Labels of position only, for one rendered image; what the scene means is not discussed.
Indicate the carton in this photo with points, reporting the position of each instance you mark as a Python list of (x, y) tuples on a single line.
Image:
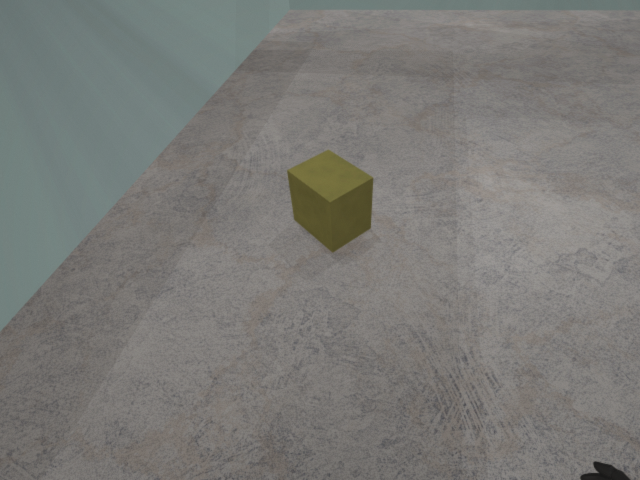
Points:
[(331, 199)]

